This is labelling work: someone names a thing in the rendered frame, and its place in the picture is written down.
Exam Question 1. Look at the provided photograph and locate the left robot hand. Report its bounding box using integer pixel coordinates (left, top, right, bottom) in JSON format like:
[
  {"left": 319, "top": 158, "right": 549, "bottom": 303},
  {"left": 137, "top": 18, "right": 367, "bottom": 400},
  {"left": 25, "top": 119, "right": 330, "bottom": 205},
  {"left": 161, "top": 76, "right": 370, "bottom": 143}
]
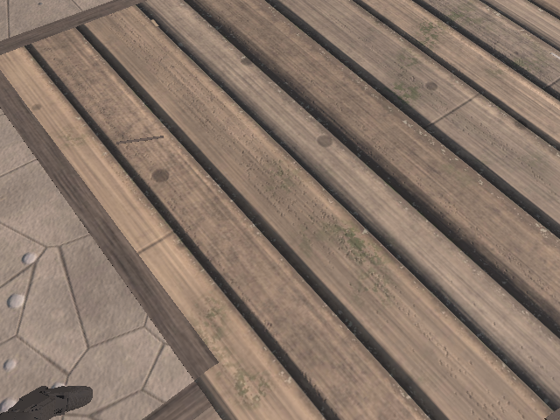
[{"left": 0, "top": 386, "right": 93, "bottom": 420}]

